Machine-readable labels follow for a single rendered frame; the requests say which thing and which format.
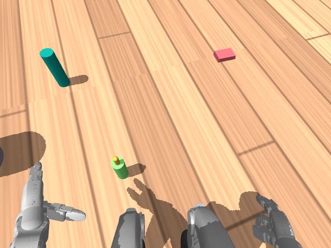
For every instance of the right robot hand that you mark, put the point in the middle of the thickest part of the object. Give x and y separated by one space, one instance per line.
269 229

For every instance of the left robot hand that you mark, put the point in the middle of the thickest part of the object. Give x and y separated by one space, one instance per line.
33 196

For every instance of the left robot arm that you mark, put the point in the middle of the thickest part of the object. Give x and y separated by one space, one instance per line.
31 228

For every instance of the right robot arm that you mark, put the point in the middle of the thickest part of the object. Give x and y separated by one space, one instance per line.
286 242

